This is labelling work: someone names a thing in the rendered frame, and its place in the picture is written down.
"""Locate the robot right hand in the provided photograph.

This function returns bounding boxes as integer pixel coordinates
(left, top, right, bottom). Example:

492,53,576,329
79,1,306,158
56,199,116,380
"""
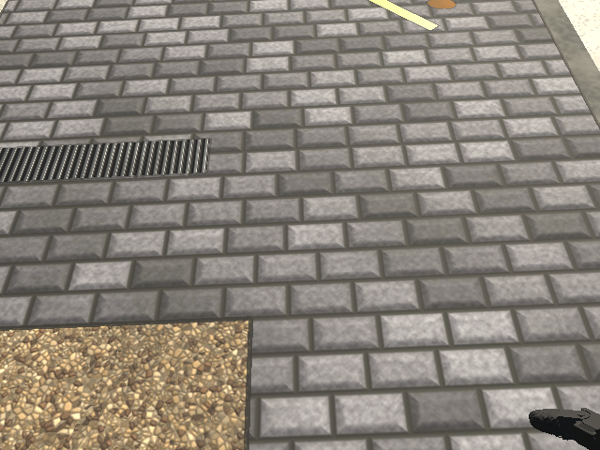
529,408,600,450

